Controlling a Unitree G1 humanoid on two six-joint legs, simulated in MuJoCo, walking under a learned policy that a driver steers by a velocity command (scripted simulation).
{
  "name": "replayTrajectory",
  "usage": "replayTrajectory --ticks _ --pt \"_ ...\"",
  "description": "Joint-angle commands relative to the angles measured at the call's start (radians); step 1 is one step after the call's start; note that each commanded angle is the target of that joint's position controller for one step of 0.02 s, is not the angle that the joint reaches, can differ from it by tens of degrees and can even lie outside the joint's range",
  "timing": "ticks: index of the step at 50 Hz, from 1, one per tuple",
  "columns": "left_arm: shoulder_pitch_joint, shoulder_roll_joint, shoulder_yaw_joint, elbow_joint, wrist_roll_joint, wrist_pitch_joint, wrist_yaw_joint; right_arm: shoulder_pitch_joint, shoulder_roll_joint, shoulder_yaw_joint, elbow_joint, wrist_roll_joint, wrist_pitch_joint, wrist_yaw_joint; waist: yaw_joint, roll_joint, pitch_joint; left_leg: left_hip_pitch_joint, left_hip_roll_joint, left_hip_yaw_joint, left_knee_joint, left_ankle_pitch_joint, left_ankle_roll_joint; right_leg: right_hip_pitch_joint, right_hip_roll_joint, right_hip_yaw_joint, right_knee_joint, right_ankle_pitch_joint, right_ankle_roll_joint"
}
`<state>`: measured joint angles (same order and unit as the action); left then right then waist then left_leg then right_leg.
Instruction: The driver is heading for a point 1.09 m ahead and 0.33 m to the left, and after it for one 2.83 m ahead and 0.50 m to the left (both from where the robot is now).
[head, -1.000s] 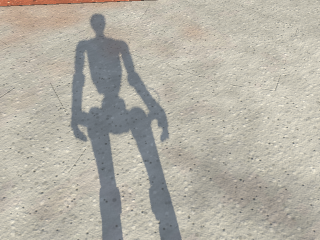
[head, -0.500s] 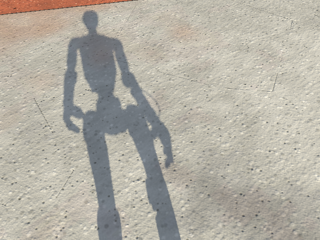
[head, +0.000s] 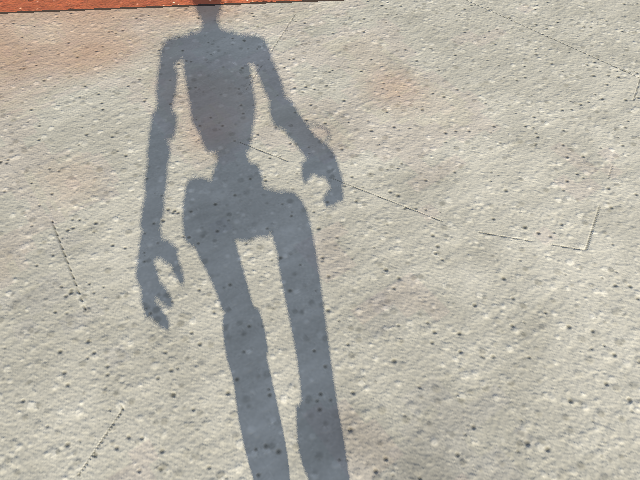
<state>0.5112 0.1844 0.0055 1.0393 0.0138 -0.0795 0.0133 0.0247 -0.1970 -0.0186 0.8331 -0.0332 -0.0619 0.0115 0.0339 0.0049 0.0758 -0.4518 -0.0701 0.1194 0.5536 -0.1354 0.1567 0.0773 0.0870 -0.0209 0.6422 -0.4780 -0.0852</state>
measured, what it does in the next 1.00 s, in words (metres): walks ahead, turning left: right foot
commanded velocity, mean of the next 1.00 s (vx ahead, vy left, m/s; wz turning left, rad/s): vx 0.50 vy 0.00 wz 0.49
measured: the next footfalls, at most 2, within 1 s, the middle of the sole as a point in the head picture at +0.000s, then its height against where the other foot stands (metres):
right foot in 0.52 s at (391, 468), level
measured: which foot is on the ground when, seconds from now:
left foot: down 0.00-0.54, up 0.56-1.00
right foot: up 0.00-0.50, down 0.52-1.00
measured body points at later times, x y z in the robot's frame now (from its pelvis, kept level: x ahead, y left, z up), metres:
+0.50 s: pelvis +0.27 -0.02 +0.02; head +0.30 -0.01 +0.47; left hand +0.47 +0.24 -0.06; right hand +0.24 -0.29 -0.11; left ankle +0.12 +0.05 -0.71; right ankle +0.43 -0.10 -0.70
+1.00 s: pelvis +0.50 +0.05 +0.02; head +0.53 +0.07 +0.47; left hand +0.33 +0.24 -0.12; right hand +0.81 -0.01 -0.07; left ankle +0.57 +0.21 -0.68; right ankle +0.43 -0.10 -0.71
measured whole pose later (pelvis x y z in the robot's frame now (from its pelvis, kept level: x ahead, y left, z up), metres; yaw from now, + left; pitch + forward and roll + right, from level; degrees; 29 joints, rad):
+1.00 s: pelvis +0.50 +0.05 +0.02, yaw +33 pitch +2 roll -2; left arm 0.43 0.22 0.04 0.92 0.02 -0.08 0.01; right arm 0.00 -0.24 -0.03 0.72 -0.04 0.00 0.08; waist 0.07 0.03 0.06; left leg -0.60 0.04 0.08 0.68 -0.11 0.10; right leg 0.08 0.00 -0.27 0.26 -0.35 0.01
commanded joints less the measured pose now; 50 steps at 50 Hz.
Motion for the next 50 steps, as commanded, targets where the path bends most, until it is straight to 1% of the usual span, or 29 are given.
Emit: replayTrajectory --ticks 1,2,3,4,5,6,8,9,12,15,19,21,22,23,24,25,26,27,28,29,30,31,33,35,37,40,44,48,50 --pt "0.046 0.116 0.028 -0.08 0.007 -0.012 -0.01 0.423 -0.231 -0.078 0.099 0.025 0.012 0.0 -0.14 0.121 -0.308 0.751 0.423 -0.89 -0.263 -0.252 0.276 -0.699 -0.009 0.07 0.808 -0.003 -0.003" --pt "-0.074 0.152 0.035 -0.124 0.012 -0.019 -0.012 0.294 -0.181 -0.067 0.074 0.036 0.011 0.004 -0.097 0.059 -0.123 0.585 0.391 -0.745 -0.328 -0.337 0.234 -0.763 -0.081 0.083 0.748 0.121 -0.013" --pt "-0.141 0.159 0.039 -0.142 0.015 -0.028 -0.016 0.242 -0.131 -0.056 0.069 0.033 0.006 0.008 -0.077 0.002 -0.05 0.45 0.354 -0.657 -0.364 -0.244 0.202 -0.725 -0.11 0.075 0.682 0.18 -0.012" --pt "-0.161 0.143 0.039 -0.148 0.018 -0.024 -0.018 0.239 -0.106 -0.048 0.081 0.025 -0.002 0.007 -0.041 -0.033 -0.014 0.356 0.31 -0.581 -0.375 -0.112 0.172 -0.674 -0.135 0.08 0.627 0.197 0.0" --pt "-0.152 0.124 0.035 -0.155 0.026 -0.01 -0.02 0.249 -0.096 -0.043 0.094 0.025 -0.01 0.002 -0.009 -0.032 -0.015 0.286 0.274 -0.521 -0.382 -0.031 0.152 -0.615 -0.151 0.082 0.575 0.197 0.018" --pt "-0.149 0.102 0.031 -0.158 0.028 0.003 -0.023 0.26 -0.101 -0.042 0.102 0.026 -0.019 -0.001 0.006 -0.022 -0.019 0.251 0.252 -0.477 -0.387 0.029 0.141 -0.583 -0.159 0.077 0.529 0.192 0.035" --pt "-0.174 0.088 0.028 -0.175 0.031 0.019 -0.026 0.296 -0.132 -0.049 0.113 0.029 -0.029 -0.004 0.013 -0.005 -0.023 0.21 0.223 -0.419 -0.396 0.095 0.139 -0.578 -0.166 0.053 0.449 0.203 0.062" --pt "-0.215 0.091 0.028 -0.193 0.031 0.025 -0.027 0.311 -0.146 -0.051 0.115 0.03 -0.029 -0.006 0.007 0.006 -0.013 0.192 0.211 -0.403 -0.408 0.084 0.136 -0.595 -0.171 0.042 0.404 0.235 0.076" --pt "-0.386 0.106 0.029 -0.257 0.026 0.033 -0.027 0.379 -0.15 -0.052 0.121 0.032 -0.023 -0.005 -0.043 0.025 0.022 0.208 0.19 -0.401 -0.429 0.082 0.105 -0.678 -0.179 0.024 0.246 0.378 0.111" --pt "-0.492 0.111 0.028 -0.295 0.021 0.036 -0.03 0.448 -0.154 -0.054 0.125 0.03 -0.018 -0.005 -0.09 0.042 0.0 0.301 0.179 -0.406 -0.391 0.151 0.067 -0.718 -0.163 0.027 0.14 0.477 0.123" --pt "-0.616 0.115 0.022 -0.349 0.016 0.032 -0.034 0.514 -0.162 -0.057 0.122 0.02 -0.011 -0.013 -0.137 0.063 -0.008 0.425 0.184 -0.438 -0.315 0.256 0.07 -0.755 -0.127 0.028 0.048 0.454 0.126" --pt "-0.656 0.117 0.019 -0.376 0.011 0.023 -0.036 0.524 -0.171 -0.061 0.115 0.012 -0.007 -0.019 -0.145 0.076 -0.008 0.465 0.195 -0.459 -0.266 0.327 0.071 -0.738 -0.107 0.028 -0.007 0.413 0.119" --pt "-0.652 0.122 0.019 -0.383 0.008 0.017 -0.036 0.514 -0.179 -0.064 0.109 0.01 -0.006 -0.023 -0.136 0.084 -0.011 0.468 0.2 -0.472 -0.244 0.351 0.063 -0.7 -0.1 0.036 -0.043 0.398 0.112" --pt "-0.62 0.132 0.021 -0.381 0.005 0.011 -0.035 0.488 -0.189 -0.068 0.098 0.01 -0.006 -0.028 -0.112 0.093 -0.018 0.452 0.202 -0.48 -0.219 0.373 0.047 -0.628 -0.091 0.041 -0.087 0.375 0.102" --pt "-0.555 0.147 0.027 -0.367 0.002 0.005 -0.031 0.449 -0.202 -0.072 0.086 0.011 -0.006 -0.029 -0.075 0.101 -0.036 0.411 0.195 -0.48 -0.179 0.416 0.026 -0.51 -0.074 0.039 -0.132 0.34 0.087" --pt "-0.444 0.17 0.038 -0.334 0.001 -0.003 -0.022 0.421 -0.213 -0.076 0.076 0.014 -0.01 -0.024 -0.026 0.087 -0.086 0.375 0.167 -0.473 -0.082 0.482 0.005 -0.347 -0.048 0.028 -0.181 0.331 0.068" --pt "-0.301 0.215 0.055 -0.299 0.012 -0.018 -0.008 0.402 -0.204 -0.075 0.067 0.025 -0.019 -0.014 0.042 0.028 -0.171 0.296 0.105 -0.424 0.105 0.437 -0.02 -0.133 -0.104 0.071 -0.219 0.346 0.034" --pt "-0.119 0.299 0.075 -0.291 0.04 -0.023 0.012 0.399 -0.138 -0.059 0.023 0.04 -0.028 -0.01 0.098 -0.09 -0.342 0.157 0.05 -0.341 0.38 0.129 -0.038 0.109 -0.362 0.312 -0.232 0.149 -0.015" --pt "-0.148 0.359 0.09 -0.295 0.049 -0.006 0.01 0.51 -0.083 -0.051 -0.001 0.068 -0.021 -0.013 0.021 -0.315 -0.398 -0.133 -0.077 -0.233 0.592 -0.44 -0.061 0.248 -0.554 0.729 -0.348 0.085 -0.119" --pt "-0.205 0.266 0.082 -0.302 0.035 0.005 0.004 0.497 -0.166 -0.062 0.029 0.033 -0.002 -0.023 -0.008 -0.175 -0.281 -0.213 0.023 -0.232 0.691 -0.364 -0.053 0.129 -0.525 0.731 -0.36 -0.008 -0.124" --pt "-0.268 0.176 0.061 -0.315 0.024 0.005 -0.001 0.425 -0.166 -0.065 0.027 0.02 0.004 -0.013 -0.014 -0.064 -0.162 -0.206 0.057 -0.227 0.683 -0.262 -0.058 -0.001 -0.468 0.563 -0.376 0.044 -0.101" --pt "-0.294 0.144 0.053 -0.309 0.025 0.001 -0.006 0.38 -0.143 -0.063 0.017 0.017 0.007 -0.004 -0.024 -0.034 -0.103 -0.182 0.085 -0.217 0.652 -0.206 -0.07 -0.094 -0.418 0.424 -0.403 0.185 -0.081" --pt "-0.273 0.13 0.047 -0.284 0.019 -0.011 -0.004 0.354 -0.129 -0.063 0.006 -0.002 0.029 0.016 -0.044 -0.097 -0.073 -0.147 0.115 -0.197 0.62 -0.175 -0.088 -0.173 -0.352 0.254 -0.433 0.361 -0.05" --pt "-0.231 0.132 0.05 -0.259 0.006 -0.031 -0.01 0.326 -0.113 -0.06 -0.015 -0.002 0.047 0.028 -0.052 -0.107 -0.082 -0.163 0.117 -0.183 0.625 -0.145 -0.093 -0.173 -0.346 0.175 -0.441 0.517 -0.053" --pt "-0.204 0.138 0.054 -0.243 0.0 -0.04 -0.013 0.262 -0.105 -0.056 -0.045 -0.004 0.055 0.039 -0.052 -0.1 -0.072 -0.222 0.128 -0.175 0.616 -0.091 -0.099 -0.16 -0.348 0.107 -0.459 0.585 -0.06" --pt "-0.166 0.138 0.054 -0.221 0.004 -0.037 -0.013 0.152 -0.1 -0.048 -0.092 -0.003 0.055 0.052 -0.04 -0.091 -0.04 -0.281 0.136 -0.153 0.526 0.01 -0.11 -0.155 -0.334 0.012 -0.479 0.632 -0.062" --pt "-0.132 0.163 0.059 -0.199 0.006 -0.033 -0.01 0.007 -0.079 -0.026 -0.145 0.0 0.046 0.068 -0.011 -0.089 -0.004 -0.217 0.132 -0.087 0.27 0.137 -0.099 -0.153 -0.319 -0.092 -0.486 0.645 -0.043" --pt "-0.07 0.196 0.067 -0.167 0.007 -0.017 0.002 -0.086 -0.091 -0.022 -0.188 -0.007 0.046 0.073 0.012 -0.083 0.019 -0.175 0.114 -0.022 0.123 0.046 -0.056 -0.042 -0.358 -0.144 -0.445 0.729 -0.034" --pt "-0.057 0.219 0.071 -0.154 0.009 -0.002 0.009 -0.071 -0.102 -0.027 -0.191 -0.012 0.048 0.065 -0.004 -0.096 -0.006 -0.094 0.063 0.019 0.077 -0.054 -0.021 0.004 -0.364 -0.187 -0.338 0.984 -0.022"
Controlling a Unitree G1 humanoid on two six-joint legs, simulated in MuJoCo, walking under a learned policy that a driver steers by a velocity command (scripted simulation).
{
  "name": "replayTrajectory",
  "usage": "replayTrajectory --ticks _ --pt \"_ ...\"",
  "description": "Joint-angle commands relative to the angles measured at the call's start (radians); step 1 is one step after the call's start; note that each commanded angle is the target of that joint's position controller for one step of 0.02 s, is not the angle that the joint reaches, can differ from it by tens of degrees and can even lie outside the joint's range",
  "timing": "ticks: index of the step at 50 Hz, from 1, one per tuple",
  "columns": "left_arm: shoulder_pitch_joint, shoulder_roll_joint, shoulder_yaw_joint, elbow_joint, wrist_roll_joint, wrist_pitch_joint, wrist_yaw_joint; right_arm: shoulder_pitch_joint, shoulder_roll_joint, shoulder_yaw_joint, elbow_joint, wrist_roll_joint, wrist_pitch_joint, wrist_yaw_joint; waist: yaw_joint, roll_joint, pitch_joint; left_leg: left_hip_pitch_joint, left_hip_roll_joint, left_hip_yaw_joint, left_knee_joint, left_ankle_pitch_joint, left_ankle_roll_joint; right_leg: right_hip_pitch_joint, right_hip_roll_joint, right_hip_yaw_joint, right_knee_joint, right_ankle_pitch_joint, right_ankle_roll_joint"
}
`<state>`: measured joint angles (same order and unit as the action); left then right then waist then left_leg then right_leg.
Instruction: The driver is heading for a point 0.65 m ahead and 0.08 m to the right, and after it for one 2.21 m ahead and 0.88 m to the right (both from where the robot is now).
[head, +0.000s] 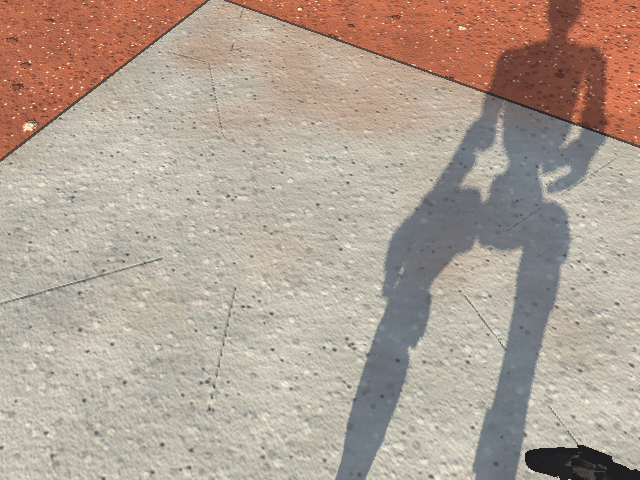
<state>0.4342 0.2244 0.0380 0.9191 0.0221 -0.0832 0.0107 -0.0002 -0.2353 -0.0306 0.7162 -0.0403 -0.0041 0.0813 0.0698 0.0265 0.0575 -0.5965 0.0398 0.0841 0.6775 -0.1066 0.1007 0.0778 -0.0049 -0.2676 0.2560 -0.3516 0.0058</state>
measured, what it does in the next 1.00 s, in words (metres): walks ahead, turning right: left foot, then right foot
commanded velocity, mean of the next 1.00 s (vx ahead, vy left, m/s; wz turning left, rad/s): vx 0.46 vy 0.00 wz -0.19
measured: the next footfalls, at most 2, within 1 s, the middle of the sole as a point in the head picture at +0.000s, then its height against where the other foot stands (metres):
left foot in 0.06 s outside the picture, level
right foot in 0.66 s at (370, 458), level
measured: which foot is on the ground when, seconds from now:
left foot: up 0.00-0.04, down 0.06-0.66, up 0.68-1.00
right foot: down 0.00-0.08, up 0.10-0.64, down 0.66-1.00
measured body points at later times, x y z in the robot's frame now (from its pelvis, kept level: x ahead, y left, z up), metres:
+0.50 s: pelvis +0.26 +0.04 +0.00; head +0.28 +0.06 +0.45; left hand +0.38 +0.29 -0.13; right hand +0.26 -0.22 -0.13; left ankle +0.15 +0.08 -0.73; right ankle +0.43 -0.09 -0.68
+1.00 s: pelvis +0.52 +0.02 +0.01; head +0.56 +0.00 +0.45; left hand +0.61 +0.29 -0.12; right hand +0.63 -0.26 -0.10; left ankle +0.71 +0.13 -0.68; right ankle +0.45 -0.03 -0.73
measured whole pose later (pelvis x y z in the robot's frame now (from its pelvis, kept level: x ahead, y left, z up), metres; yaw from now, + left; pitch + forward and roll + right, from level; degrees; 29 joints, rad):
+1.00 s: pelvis +0.52 +0.02 +0.01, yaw -17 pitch +1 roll +0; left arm 0.35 0.28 0.07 0.87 0.00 -0.02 0.00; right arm 0.09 -0.26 0.00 0.74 -0.03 -0.03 0.00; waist 0.06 0.03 0.07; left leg -0.64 0.06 -0.06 0.77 -0.11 -0.04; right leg -0.11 0.15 0.12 0.37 -0.27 -0.12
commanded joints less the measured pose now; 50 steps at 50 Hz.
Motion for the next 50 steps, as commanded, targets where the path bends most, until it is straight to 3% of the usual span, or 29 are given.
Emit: replayTrajectory --ticks 1,2,3,4,5,6,7,8,10,11,14,18,22,26,29,31,32,33,34,35,36,37,39,42,44,46,50 --pt "0.025 0.197 0.042 -0.028 0.001 0.011 0.014 0.0 -0.076 -0.021 -0.063 -0.007 -0.011 -0.01 -0.061 -0.129 -0.023 0.122 -0.085 0.071 -0.062 -0.135 0.056 0.02 -0.274 0.042 0.149 0.999 -0.109" --pt "0.026 0.211 0.045 -0.027 0.001 0.021 0.016 0.095 -0.095 -0.032 -0.037 -0.009 -0.017 -0.016 -0.099 -0.128 -0.081 0.234 -0.126 0.074 -0.094 -0.164 0.081 0.011 -0.272 0.028 0.302 1.064 -0.107" --pt "0.016 0.214 0.044 -0.037 -0.002 0.029 0.015 0.26 -0.126 -0.052 0.017 -0.017 -0.025 -0.028 -0.17 -0.088 -0.175 0.458 -0.148 0.048 -0.165 -0.137 0.115 -0.091 -0.253 0.008 0.53 0.963 -0.085" --pt "0.041 0.154 0.027 -0.078 -0.012 0.026 0.006 0.389 -0.218 -0.081 0.041 -0.029 -0.027 -0.047 -0.205 0.048 -0.3 0.774 0.075 -0.262 -0.207 -0.301 0.19 -0.393 -0.209 0.006 0.85 0.556 -0.047" --pt "0.015 0.107 0.02 -0.147 -0.012 0.018 -0.011 0.357 -0.288 -0.096 0.016 0.006 -0.018 -0.057 -0.153 0.213 -0.375 0.947 0.329 -0.792 -0.35 -0.258 0.299 -0.739 -0.009 0.107 1.159 -0.189 0.003" --pt "-0.106 0.175 0.034 -0.166 -0.003 0.011 -0.012 0.388 -0.26 -0.091 0.023 0.018 -0.007 -0.07 -0.2 0.049 -0.304 0.896 0.312 -0.707 -0.389 -0.093 0.282 -0.834 -0.044 0.251 1.173 -0.102 -0.004" --pt "-0.13 0.142 0.023 -0.17 -0.018 0.0 -0.016 0.342 -0.211 -0.078 0.045 0.023 -0.012 -0.08 -0.159 0.019 -0.183 0.774 0.284 -0.548 -0.388 0.041 0.258 -0.832 -0.089 0.26 1.113 -0.012 -0.014" --pt "-0.104 0.128 0.018 -0.148 -0.017 -0.003 -0.015 0.302 -0.16 -0.063 0.053 0.026 -0.023 -0.08 -0.107 -0.029 -0.108 0.633 0.231 -0.449 -0.406 0.172 0.211 -0.757 -0.121 0.264 1.004 0.021 -0.019" --pt "-0.031 0.106 0.013 -0.104 0.012 0.034 -0.022 0.241 -0.106 -0.041 0.057 0.027 -0.048 -0.079 -0.039 -0.021 -0.085 0.498 0.16 -0.313 -0.451 0.249 0.154 -0.622 -0.142 0.271 0.907 0.034 -0.015" --pt "-0.014 0.102 0.014 -0.09 0.016 0.049 -0.028 0.252 -0.098 -0.037 0.066 0.027 -0.062 -0.076 -0.034 -0.011 -0.087 0.471 0.148 -0.283 -0.47 0.285 0.148 -0.592 -0.135 0.263 0.896 0.046 -0.015" --pt "-0.071 0.095 0.02 -0.095 0.005 0.067 -0.045 0.305 -0.124 -0.042 0.107 0.028 -0.082 -0.071 -0.041 0.003 -0.038 0.463 0.126 -0.202 -0.531 0.279 0.107 -0.657 -0.13 0.267 0.837 0.153 -0.02" --pt "-0.201 0.096 0.026 -0.122 -0.008 0.067 -0.045 0.376 -0.117 -0.035 0.144 0.027 -0.09 -0.076 -0.086 0.015 0.021 0.534 0.12 -0.124 -0.563 0.279 0.04 -0.789 -0.084 0.319 0.724 0.286 -0.028" --pt "-0.284 0.078 0.016 -0.139 -0.001 0.059 -0.05 0.395 -0.097 -0.019 0.168 0.025 -0.099 -0.088 -0.101 0.023 0.039 0.6 0.123 -0.044 -0.564 0.37 0.01 -0.794 -0.048 0.281 0.574 0.386 -0.04" --pt "-0.391 0.051 -0.004 -0.182 0.007 0.053 -0.059 0.463 -0.094 -0.009 0.215 0.021 -0.095 -0.109 -0.132 0.019 0.061 0.716 0.148 0.015 -0.513 0.577 -0.003 -0.782 -0.022 0.178 0.426 0.347 -0.071" --pt "-0.335 0.065 0.0 -0.177 0.006 0.053 -0.053 0.455 -0.138 -0.012 0.231 0.016 -0.089 -0.126 -0.088 0.062 -0.001 0.772 0.167 0.061 -0.339 1.013 -0.026 -0.633 0.062 0.099 0.371 0.212 -0.13" --pt "-0.148 0.11 0.019 -0.125 0.009 0.048 -0.044 0.421 -0.175 -0.022 0.224 0.009 -0.076 -0.134 0.0 0.088 -0.096 0.739 0.187 0.071 -0.071 1.117 -0.028 -0.436 0.106 0.11 0.337 0.127 -0.183" --pt "-0.002 0.145 0.038 -0.081 0.019 0.04 -0.039 0.381 -0.191 -0.027 0.206 0.014 -0.072 -0.13 0.08 0.067 -0.164 0.622 0.172 0.089 0.157 0.945 -0.03 -0.233 0.097 0.168 0.242 0.156 -0.225" --pt "0.107 0.234 0.068 -0.064 0.025 0.042 -0.025 0.359 -0.158 -0.018 0.165 0.019 -0.081 -0.12 0.124 -0.059 -0.253 0.399 0.089 0.116 0.503 0.433 -0.032 -0.011 -0.111 0.432 0.208 0.123 -0.306" --pt "0.036 0.308 0.087 -0.082 0.01 0.053 -0.021 0.4 -0.079 -0.008 0.105 0.031 -0.093 -0.097 0.014 -0.284 -0.304 -0.057 -0.143 -0.007 0.838 -0.432 -0.079 0.249 -0.351 1.003 0.114 0.258 -0.492" --pt "0.0 0.271 0.087 -0.079 -0.027 0.058 -0.024 0.316 -0.13 -0.01 0.095 0.007 -0.106 -0.089 0.039 -0.073 -0.236 -0.168 -0.056 -0.167 0.829 -0.336 -0.058 0.186 -0.321 0.932 0.056 0.192 -0.477" --pt "-0.059 0.222 0.074 -0.089 -0.024 0.06 -0.02 0.269 -0.131 -0.009 0.07 0.022 -0.119 -0.081 0.008 -0.039 -0.122 -0.167 -0.013 -0.163 0.751 -0.248 -0.06 0.044 -0.301 0.819 0.015 0.193 -0.432" --pt "-0.101 0.163 0.059 -0.088 -0.017 0.06 -0.021 0.277 -0.133 -0.012 0.073 0.025 -0.121 -0.081 -0.045 0.037 -0.036 -0.113 0.02 -0.146 0.648 -0.214 -0.066 -0.099 -0.255 0.729 -0.019 0.275 -0.377" --pt "-0.142 0.137 0.047 -0.095 -0.02 0.045 -0.015 0.299 -0.106 -0.004 0.073 -0.005 -0.08 -0.078 -0.098 0.021 -0.01 -0.003 0.049 -0.136 0.531 -0.206 -0.102 -0.248 -0.161 0.594 -0.044 0.395 -0.325" --pt "-0.12 0.19 0.056 -0.091 -0.02 0.019 -0.021 0.283 -0.084 0.0 0.048 -0.003 -0.042 -0.081 -0.114 -0.017 -0.017 0.049 0.026 -0.085 0.399 -0.166 -0.146 -0.317 -0.106 0.484 -0.003 0.84 -0.304" --pt "-0.095 0.2 0.058 -0.087 -0.022 0.024 -0.02 0.223 -0.077 0.004 0.02 0.001 -0.038 -0.083 -0.094 -0.051 -0.036 0.054 0.004 -0.062 0.281 -0.097 -0.159 -0.305 -0.063 0.438 0.044 0.987 -0.257" --pt "-0.069 0.195 0.058 -0.088 -0.027 0.038 -0.015 0.158 -0.077 0.008 -0.006 0.008 -0.036 -0.084 -0.06 -0.095 -0.07 0.07 -0.019 -0.056 0.178 -0.019 -0.157 -0.27 -0.032 0.429 0.087 1.004 -0.202" --pt "-0.025 0.203 0.063 -0.096 -0.017 0.07 0.001 0.064 -0.1 0.012 -0.041 0.021 -0.038 -0.089 -0.004 -0.12 -0.094 0.064 -0.055 -0.078 0.037 0.026 -0.143 -0.165 -0.047 0.506 0.163 0.935 -0.166"
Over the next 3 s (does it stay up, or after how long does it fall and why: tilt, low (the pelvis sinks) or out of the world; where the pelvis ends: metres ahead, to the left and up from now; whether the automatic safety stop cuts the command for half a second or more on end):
stays up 0.63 -0.04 0.00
